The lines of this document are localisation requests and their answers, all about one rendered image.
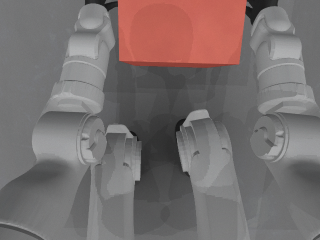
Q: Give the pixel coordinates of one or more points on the right robot hand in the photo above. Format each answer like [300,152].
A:
[257,6]

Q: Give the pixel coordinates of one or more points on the robot right thigh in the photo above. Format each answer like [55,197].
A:
[219,209]

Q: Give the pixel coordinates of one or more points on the robot left forearm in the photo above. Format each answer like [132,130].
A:
[80,88]

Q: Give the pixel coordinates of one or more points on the left robot upper arm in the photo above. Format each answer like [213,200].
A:
[37,204]

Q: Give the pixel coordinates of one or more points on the carton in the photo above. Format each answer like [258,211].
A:
[181,33]

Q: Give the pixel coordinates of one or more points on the robot right forearm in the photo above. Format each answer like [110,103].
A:
[279,65]

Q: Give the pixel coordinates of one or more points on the robot left thigh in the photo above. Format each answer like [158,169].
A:
[111,202]

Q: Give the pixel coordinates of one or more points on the robot thigh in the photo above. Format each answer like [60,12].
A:
[219,209]
[111,202]

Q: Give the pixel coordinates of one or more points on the left robot hand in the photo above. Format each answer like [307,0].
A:
[108,6]

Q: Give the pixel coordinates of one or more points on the right robot upper arm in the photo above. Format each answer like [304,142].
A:
[289,144]

